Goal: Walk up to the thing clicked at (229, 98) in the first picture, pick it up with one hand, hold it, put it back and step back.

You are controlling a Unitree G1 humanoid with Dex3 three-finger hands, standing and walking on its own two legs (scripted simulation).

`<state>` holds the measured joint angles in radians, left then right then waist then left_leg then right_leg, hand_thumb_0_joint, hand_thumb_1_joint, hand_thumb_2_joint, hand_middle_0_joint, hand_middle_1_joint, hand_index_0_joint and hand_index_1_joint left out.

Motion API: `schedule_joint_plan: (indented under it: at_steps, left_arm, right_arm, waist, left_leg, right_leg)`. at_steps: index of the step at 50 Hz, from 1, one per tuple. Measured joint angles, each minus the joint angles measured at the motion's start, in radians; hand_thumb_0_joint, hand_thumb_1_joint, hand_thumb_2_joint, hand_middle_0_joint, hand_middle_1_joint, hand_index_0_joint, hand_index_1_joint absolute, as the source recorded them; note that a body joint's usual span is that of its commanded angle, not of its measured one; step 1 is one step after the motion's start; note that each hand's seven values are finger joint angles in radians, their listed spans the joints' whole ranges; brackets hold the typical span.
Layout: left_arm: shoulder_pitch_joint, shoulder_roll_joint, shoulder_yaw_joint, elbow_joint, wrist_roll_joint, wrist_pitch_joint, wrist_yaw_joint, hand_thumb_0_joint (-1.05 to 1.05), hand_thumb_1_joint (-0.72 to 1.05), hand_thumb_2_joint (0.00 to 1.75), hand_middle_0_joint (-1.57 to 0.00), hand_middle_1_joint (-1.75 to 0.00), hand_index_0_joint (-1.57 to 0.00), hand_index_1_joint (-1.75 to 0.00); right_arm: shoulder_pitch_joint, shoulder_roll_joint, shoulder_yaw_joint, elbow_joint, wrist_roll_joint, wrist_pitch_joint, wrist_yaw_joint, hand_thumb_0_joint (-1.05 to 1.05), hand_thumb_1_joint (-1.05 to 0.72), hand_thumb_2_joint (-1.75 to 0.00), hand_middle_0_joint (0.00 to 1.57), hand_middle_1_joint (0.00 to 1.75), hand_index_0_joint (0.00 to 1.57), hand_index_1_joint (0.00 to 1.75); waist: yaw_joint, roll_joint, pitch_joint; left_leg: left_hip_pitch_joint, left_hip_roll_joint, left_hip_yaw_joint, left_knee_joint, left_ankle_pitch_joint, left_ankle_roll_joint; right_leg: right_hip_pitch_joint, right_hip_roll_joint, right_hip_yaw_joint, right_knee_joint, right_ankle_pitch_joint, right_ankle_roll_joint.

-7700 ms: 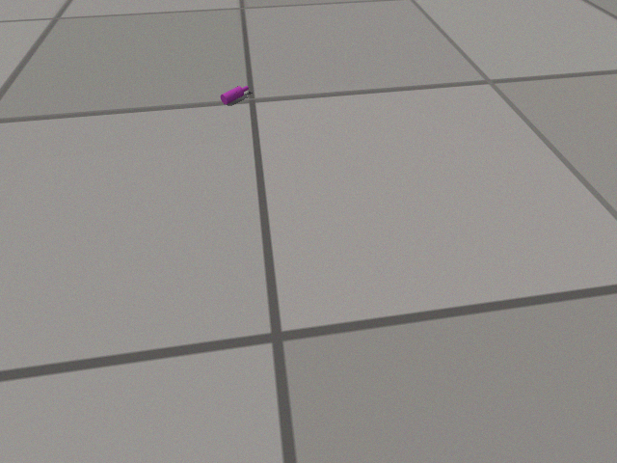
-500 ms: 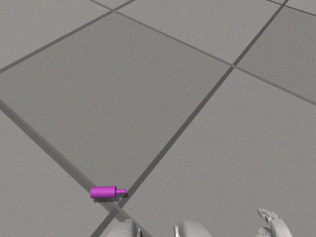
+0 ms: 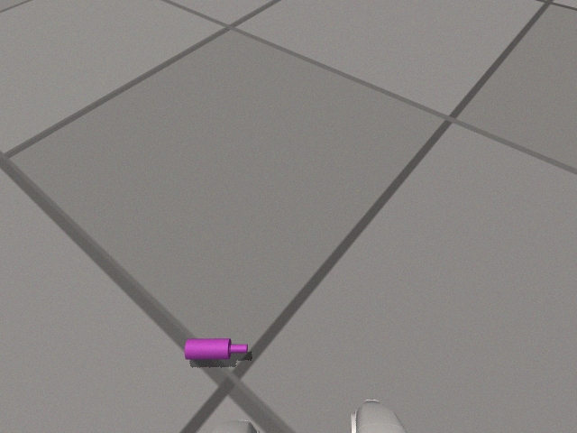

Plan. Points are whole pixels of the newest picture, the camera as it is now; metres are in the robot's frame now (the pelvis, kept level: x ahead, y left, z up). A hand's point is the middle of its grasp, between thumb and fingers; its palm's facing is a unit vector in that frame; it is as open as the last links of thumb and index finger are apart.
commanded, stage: walk up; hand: left
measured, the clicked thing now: (217, 348) +0.41 +0.26 -0.71
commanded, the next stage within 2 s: stand in 1.66 s
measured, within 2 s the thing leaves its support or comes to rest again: neither
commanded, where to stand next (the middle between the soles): +0.09 +0.03 m, yaw -2 degrees
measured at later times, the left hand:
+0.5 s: hand out of the picture +0.13 +0.27 -0.13, palm faces -0.03 -0.93 -0.36, open 7.4 cm
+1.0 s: hand out of the picture +0.14 +0.27 -0.12, palm faces -0.04 -0.94 -0.34, open 7.4 cm
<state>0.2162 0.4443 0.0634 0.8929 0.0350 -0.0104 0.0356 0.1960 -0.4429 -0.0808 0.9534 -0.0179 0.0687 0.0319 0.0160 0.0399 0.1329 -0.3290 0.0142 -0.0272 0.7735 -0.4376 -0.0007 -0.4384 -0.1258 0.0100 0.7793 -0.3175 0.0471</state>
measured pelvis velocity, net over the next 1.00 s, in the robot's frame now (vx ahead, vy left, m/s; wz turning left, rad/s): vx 0.05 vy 0.02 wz -0.04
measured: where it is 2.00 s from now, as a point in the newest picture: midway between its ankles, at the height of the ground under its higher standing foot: outside the picture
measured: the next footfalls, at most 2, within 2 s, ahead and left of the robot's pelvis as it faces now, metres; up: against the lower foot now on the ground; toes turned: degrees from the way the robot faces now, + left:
right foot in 0.28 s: +0.13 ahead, -0.12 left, +0.00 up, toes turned -2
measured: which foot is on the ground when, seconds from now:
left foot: down 0.00-1.00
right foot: down 0.00-0.02, up 0.04-0.26, down 0.28-1.00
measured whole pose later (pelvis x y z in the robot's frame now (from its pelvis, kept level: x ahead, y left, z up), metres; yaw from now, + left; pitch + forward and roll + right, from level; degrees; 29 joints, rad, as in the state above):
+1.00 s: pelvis +0.05 +0.02 +0.04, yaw -2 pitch -3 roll +0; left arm 0.08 0.36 -0.01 1.15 -0.01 0.00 -0.01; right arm 0.03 -0.36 0.00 1.12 0.00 -0.02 0.01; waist 0.01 -0.01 0.08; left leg -0.12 0.01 0.05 0.37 -0.20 0.01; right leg -0.18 -0.03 0.02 0.38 -0.15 0.03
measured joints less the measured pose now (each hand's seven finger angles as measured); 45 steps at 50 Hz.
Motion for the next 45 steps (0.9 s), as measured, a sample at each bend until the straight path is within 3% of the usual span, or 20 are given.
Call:
schedule_joint_plan:
  at_steps: [2, 5, 8, 12, 15, 16, 21, 24, 25, 26, 30, 35, 45]
  left_arm:
    - [0.001, 0.02, 0.006, 0.014, -0.013, 0.016, 0.005, 0.01, 0.9, 0.9, -0.2, -0.3, -0.2, -0.3]
    - [0.019, 0.004, -0.007, 0.062, -0.014, 0.023, 0.0, 0.01, 0.91, 0.9, -0.2, -0.3, -0.2, -0.3]
    - [0.028, 0.0, -0.012, 0.076, -0.027, 0.007, -0.022, 0.01, 0.91, 0.9, -0.2, -0.3, -0.2, -0.3]
    - [0.015, -0.015, -0.014, 0.078, -0.03, -0.009, -0.037, 0.01, 0.91, 0.9, -0.2, -0.3, -0.2, -0.3]
    - [-0.005, -0.038, -0.014, 0.079, -0.027, -0.025, -0.033, 0.01, 0.91, 0.9, -0.2, -0.3, -0.2, -0.3]
    - [-0.015, -0.05, -0.015, 0.079, -0.023, -0.029, -0.03, 0.01, 0.91, 0.9, -0.2, -0.3, -0.2, -0.3]
    - [-0.041, -0.079, -0.035, 0.072, -0.02, -0.023, -0.037, 0.01, 0.9, 0.9, -0.2, -0.3, -0.2, -0.3]
    - [-0.058, -0.086, -0.048, 0.073, -0.023, -0.016, -0.04, 0.01, 0.9, 0.9, -0.2, -0.3, -0.2, -0.3]
    - [-0.065, -0.084, -0.05, 0.075, -0.027, -0.011, -0.041, 0.01, 0.9, 0.9, -0.2, -0.3, -0.2, -0.3]
    - [-0.074, -0.08, -0.051, 0.081, -0.033, -0.004, -0.041, 0.01, 0.9, 0.9, -0.2, -0.3, -0.2, -0.3]
    - [-0.096, -0.072, -0.053, 0.111, -0.048, 0.012, -0.041, 0.01, 0.9, 0.9, -0.2, -0.3, -0.2, -0.3]
    - [-0.113, -0.058, -0.055, 0.157, -0.052, 0.005, -0.045, 0.01, 0.91, 0.9, -0.2, -0.3, -0.2, -0.3]
    - [-0.141, -0.073, -0.071, 0.23, -0.053, 0.013, -0.048, 0.01, 0.91, 0.9, -0.2, -0.3, -0.2, -0.3]
  right_arm:
    - [0.009, 0.037, 0.007, 0.016, -0.014, -0.017, -0.004, 0.01, -0.91, -0.89, 0.2, 0.3, 0.2, 0.3]
    - [0.052, 0.056, 0.02, 0.019, -0.013, -0.037, 0.005, 0.01, -0.9, -0.89, 0.21, 0.3, 0.2, 0.3]
    - [0.075, 0.072, 0.034, 0.023, -0.013, -0.053, -0.001, 0.01, -0.9, -0.89, 0.21, 0.3, 0.21, 0.3]
    - [0.084, 0.058, 0.038, 0.02, -0.007, -0.07, -0.006, 0.01, -0.9, -0.89, 0.21, 0.3, 0.21, 0.3]
    - [0.07, 0.033, 0.04, 0.022, 0.008, -0.064, -0.017, 0.01, -0.9, -0.89, 0.21, 0.3, 0.21, 0.3]
    - [0.058, 0.027, 0.04, 0.025, 0.015, -0.06, -0.024, 0.01, -0.9, -0.89, 0.21, 0.3, 0.21, 0.3]
    - [0.006, 0.036, 0.049, 0.029, 0.02, -0.066, -0.037, 0.01, -0.9, -0.89, 0.21, 0.3, 0.2, 0.3]
    - [-0.014, 0.034, 0.053, 0.031, 0.02, -0.085, -0.034, 0.01, -0.9, -0.89, 0.21, 0.3, 0.2, 0.3]
    - [-0.021, 0.036, 0.053, 0.035, 0.017, -0.091, -0.034, 0.01, -0.9, -0.89, 0.21, 0.3, 0.2, 0.3]
    - [-0.03, 0.046, 0.054, 0.043, 0.013, -0.094, -0.037, 0.01, -0.9, -0.89, 0.21, 0.3, 0.2, 0.3]
    - [-0.049, 0.075, 0.072, 0.074, 0.009, -0.092, -0.031, 0.01, -0.9, -0.89, 0.21, 0.3, 0.2, 0.3]
    - [-0.082, 0.1, 0.089, 0.109, 0.014, -0.091, -0.026, 0.01, -0.9, -0.89, 0.21, 0.3, 0.21, 0.3]
    - [-0.152, 0.089, 0.08, 0.149, 0.022, -0.089, -0.026, 0.01, -0.9, -0.89, 0.21, 0.3, 0.21, 0.3]
  waist:
    - [0.016, -0.071, 0.012]
    - [-0.021, -0.05, -0.033]
    - [-0.036, -0.063, -0.049]
    - [-0.048, -0.058, -0.039]
    - [-0.039, -0.029, -0.023]
    - [-0.04, -0.008, -0.012]
    - [-0.023, -0.024, -0.019]
    - [-0.02, -0.021, -0.032]
    - [-0.02, -0.024, -0.035]
    - [-0.018, -0.04, -0.034]
    - [-0.014, -0.057, -0.056]
    - [-0.009, -0.07, -0.062]
    - [-0.004, -0.058, -0.051]
  left_leg:
    - [0.026, -0.035, 0.043, -0.006, 0.015, -0.006]
    - [0.031, -0.007, 0.014, -0.012, 0.004, 0.021]
    - [0.066, 0.003, 0.008, -0.083, 0.036, 0.014]
    - [0.088, 0.01, 0.001, -0.106, 0.039, -0.002]
    - [0.08, 0.03, -0.003, -0.042, -0.005, -0.013]
    - [0.066, 0.042, -0.016, 0.002, -0.008, -0.003]
    - [0.012, -0.002, 0.012, 0.078, -0.123, 0.036]
    - [0.031, 0.006, 0.032, -0.056, 0.011, 0.038]
    - [0.045, 0.004, 0.037, -0.102, 0.096, 0.028]
    - [0.055, -0.006, 0.048, -0.114, 0.119, 0.018]
    - [0.075, -0.002, 0.058, -0.136, 0.105, 0.011]
    - [0.113, 0.005, 0.062, -0.2, 0.129, 0.008]
    - [0.19, -0.009, 0.078, -0.353, 0.207, 0.01]
  right_leg:
    - [-0.024, -0.018, 0.056, 0.083, -0.084, -0.031]
    - [-0.047, 0.062, 0.038, 0.2, -0.209, -0.053]
    - [-0.049, 0.085, 0.012, 0.182, -0.146, -0.06]
    - [0.011, 0.1, -0.027, 0.016, -0.105, -0.059]
    - [0.082, 0.13, -0.047, -0.133, 0.069, -0.062]
    - [0.091, 0.142, -0.058, -0.131, 0.072, -0.061]
    - [0.111, 0.11, -0.037, -0.133, 0.047, -0.06]
    - [0.114, 0.101, -0.033, -0.132, 0.043, -0.044]
    - [0.109, 0.098, -0.03, -0.118, 0.035, -0.037]
    - [0.108, 0.087, -0.018, -0.105, 0.028, -0.031]
    - [0.136, 0.094, -0.006, -0.154, 0.043, -0.037]
    - [0.181, 0.102, -0.003, -0.239, 0.084, -0.02]
    - [0.241, 0.09, 0.011, -0.363, 0.15, -0.013]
